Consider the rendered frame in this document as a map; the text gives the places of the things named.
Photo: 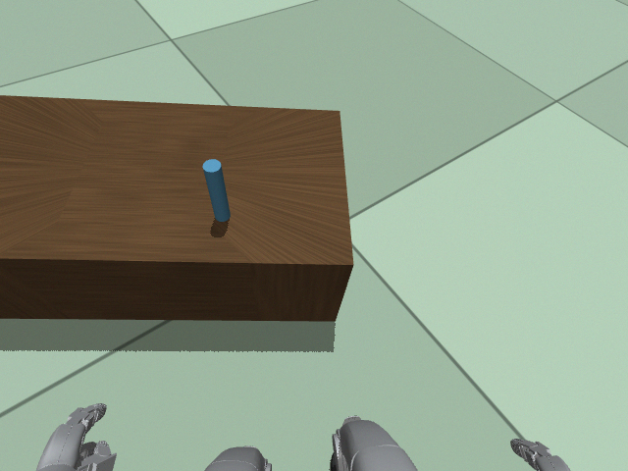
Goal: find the right robot hand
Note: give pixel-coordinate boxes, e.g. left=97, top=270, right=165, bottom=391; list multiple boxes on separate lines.
left=510, top=439, right=571, bottom=471

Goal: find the can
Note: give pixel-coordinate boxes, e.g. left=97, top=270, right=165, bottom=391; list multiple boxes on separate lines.
left=203, top=159, right=231, bottom=222

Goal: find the left robot hand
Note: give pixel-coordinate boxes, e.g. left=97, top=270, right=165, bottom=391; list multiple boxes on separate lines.
left=36, top=403, right=117, bottom=471

